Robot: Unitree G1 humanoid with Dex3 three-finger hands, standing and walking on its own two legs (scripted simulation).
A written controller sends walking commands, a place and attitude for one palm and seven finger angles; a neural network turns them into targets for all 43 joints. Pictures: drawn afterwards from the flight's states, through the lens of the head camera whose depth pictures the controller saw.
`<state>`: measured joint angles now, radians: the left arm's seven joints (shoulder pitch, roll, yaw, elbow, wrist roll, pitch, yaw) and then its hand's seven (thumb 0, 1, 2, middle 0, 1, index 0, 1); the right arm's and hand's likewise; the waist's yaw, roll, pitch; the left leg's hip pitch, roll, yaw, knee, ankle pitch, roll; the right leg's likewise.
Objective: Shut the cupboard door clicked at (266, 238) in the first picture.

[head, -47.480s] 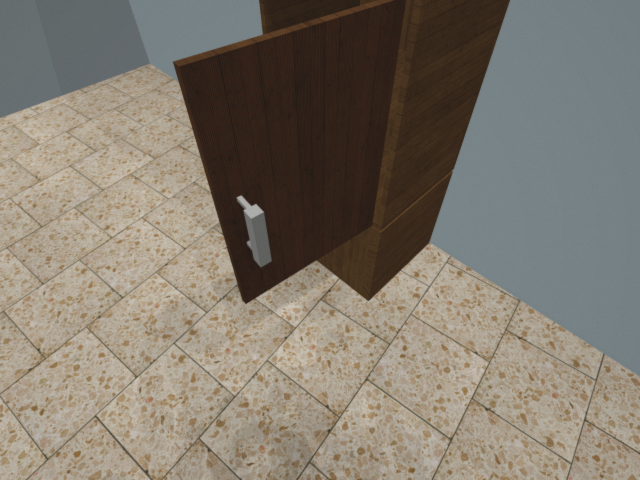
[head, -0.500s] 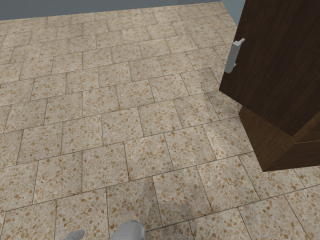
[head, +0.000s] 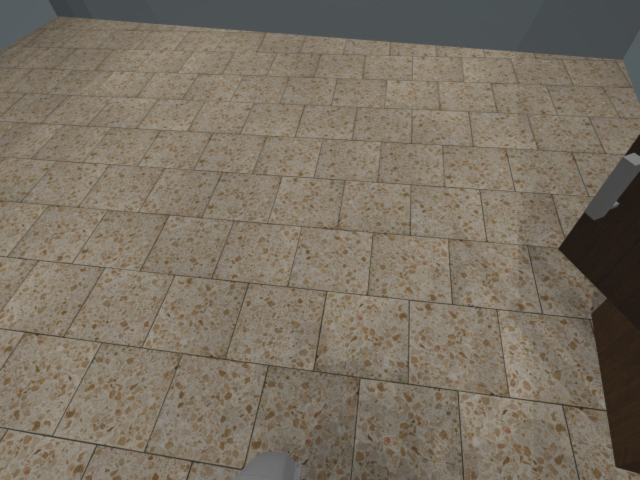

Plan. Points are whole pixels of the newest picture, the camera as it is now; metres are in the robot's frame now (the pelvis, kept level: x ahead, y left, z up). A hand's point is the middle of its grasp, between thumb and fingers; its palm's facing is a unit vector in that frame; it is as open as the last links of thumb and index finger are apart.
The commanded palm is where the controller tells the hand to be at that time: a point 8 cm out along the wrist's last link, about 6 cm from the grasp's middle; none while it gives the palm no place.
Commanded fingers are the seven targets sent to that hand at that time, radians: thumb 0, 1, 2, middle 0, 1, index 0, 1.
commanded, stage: walk to a spot facing it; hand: left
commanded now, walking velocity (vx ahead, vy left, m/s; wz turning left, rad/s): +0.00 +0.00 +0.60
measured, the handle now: (621, 185) +0.65 -0.53 -0.07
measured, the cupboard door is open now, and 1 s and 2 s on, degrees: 37 37 37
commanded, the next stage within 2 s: turn to face it in 0.82 s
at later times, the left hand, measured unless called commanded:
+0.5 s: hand out of the picture +0.09 +0.23 -0.15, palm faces +0.33 -0.91 -0.26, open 7.4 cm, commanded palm none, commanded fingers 0.00 0.90 0.90 -0.20 -0.30 -0.20 -0.30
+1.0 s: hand out of the picture +0.04 +0.22 -0.18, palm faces +0.59 -0.76 -0.26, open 7.4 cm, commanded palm none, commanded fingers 0.00 0.90 0.90 -0.20 -0.30 -0.20 -0.30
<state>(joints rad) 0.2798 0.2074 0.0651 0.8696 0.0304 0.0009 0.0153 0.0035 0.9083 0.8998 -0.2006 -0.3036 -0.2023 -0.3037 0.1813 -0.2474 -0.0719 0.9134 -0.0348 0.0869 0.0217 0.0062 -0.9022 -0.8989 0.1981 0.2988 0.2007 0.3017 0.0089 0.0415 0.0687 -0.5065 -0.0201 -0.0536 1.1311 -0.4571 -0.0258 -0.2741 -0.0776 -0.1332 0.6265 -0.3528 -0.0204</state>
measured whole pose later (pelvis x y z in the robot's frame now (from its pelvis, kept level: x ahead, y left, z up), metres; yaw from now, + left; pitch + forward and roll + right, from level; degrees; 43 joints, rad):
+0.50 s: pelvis +0.06 +0.00 +0.00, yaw +18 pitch +1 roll +0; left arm 0.17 0.22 0.09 0.86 0.02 0.03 0.00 0.01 0.91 0.90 -0.20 -0.30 -0.20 -0.30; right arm 0.17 -0.21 -0.04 0.89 -0.04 0.04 0.01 0.00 -0.90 -0.90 0.20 0.30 0.20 0.30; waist -0.01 0.01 0.09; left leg -0.31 0.00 -0.04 0.56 -0.27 0.00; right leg -0.42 -0.08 -0.04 0.82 -0.43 0.06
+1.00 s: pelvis +0.12 +0.02 -0.01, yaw +35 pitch +1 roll +0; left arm 0.23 0.25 0.08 0.90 0.02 0.06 0.03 0.01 0.91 0.90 -0.20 -0.30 -0.20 -0.30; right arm 0.13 -0.21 -0.04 0.86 -0.03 0.02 0.00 0.00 -0.90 -0.90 0.20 0.30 0.20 0.30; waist 0.01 -0.05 0.13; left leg -0.35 0.00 0.06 0.64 -0.31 0.03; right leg -0.42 -0.12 -0.07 1.05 -0.54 0.06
